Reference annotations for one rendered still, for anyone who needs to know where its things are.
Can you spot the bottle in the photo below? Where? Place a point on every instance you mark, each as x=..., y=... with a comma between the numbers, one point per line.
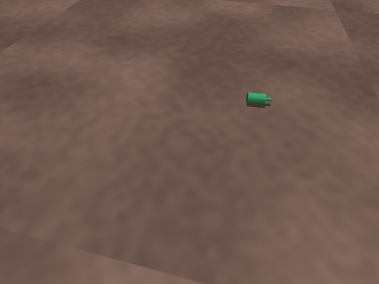
x=257, y=98

